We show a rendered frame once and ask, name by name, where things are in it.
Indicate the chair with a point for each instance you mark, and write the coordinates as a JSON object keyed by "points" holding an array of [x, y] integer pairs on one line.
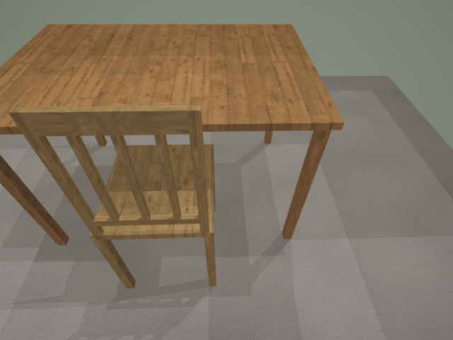
{"points": [[153, 192]]}

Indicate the table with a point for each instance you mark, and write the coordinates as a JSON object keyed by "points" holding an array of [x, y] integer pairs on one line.
{"points": [[246, 77]]}

